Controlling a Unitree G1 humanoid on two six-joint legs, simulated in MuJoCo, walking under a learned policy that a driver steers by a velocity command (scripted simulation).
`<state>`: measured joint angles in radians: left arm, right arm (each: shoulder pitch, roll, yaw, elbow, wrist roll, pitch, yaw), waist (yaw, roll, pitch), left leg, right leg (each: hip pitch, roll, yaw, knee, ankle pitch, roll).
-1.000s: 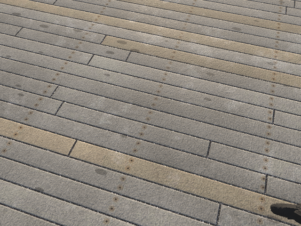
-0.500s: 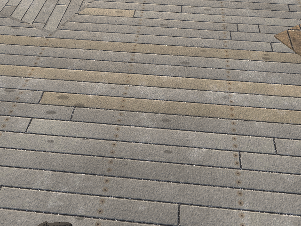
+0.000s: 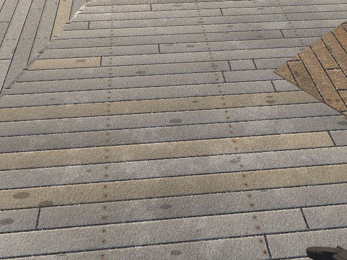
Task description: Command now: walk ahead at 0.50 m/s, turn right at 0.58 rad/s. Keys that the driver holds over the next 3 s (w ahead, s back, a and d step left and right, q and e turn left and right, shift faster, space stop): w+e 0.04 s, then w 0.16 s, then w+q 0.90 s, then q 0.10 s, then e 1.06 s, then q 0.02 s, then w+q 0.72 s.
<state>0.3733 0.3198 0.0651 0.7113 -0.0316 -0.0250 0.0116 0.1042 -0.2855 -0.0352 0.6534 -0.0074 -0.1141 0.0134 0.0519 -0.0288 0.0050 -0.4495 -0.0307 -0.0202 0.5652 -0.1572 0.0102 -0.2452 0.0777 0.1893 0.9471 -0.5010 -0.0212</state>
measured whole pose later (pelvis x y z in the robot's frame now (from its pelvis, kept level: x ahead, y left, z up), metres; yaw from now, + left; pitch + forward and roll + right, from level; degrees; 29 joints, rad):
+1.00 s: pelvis +0.51 +0.03 -0.01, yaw +16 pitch +1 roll -2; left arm 0.28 0.30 0.08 0.81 -0.02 -0.07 0.01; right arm 0.11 -0.30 -0.07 0.67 0.02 -0.03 0.04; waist 0.03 0.00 0.08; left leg -0.50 -0.03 0.04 0.67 -0.19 0.09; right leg -0.18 -0.06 -0.07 1.04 -0.52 0.04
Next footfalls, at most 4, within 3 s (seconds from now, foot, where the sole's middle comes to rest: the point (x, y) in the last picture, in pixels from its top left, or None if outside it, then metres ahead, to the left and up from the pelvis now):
0.42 right None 0.36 -0.16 -0.76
0.94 left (154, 223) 0.62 0.13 -0.76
1.40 right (177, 162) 0.91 0.05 -0.76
1.78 left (129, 181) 0.80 0.26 -0.76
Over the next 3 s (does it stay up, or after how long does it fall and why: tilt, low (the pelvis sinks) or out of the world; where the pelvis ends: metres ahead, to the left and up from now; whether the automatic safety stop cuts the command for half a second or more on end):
stays up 1.00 0.20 0.02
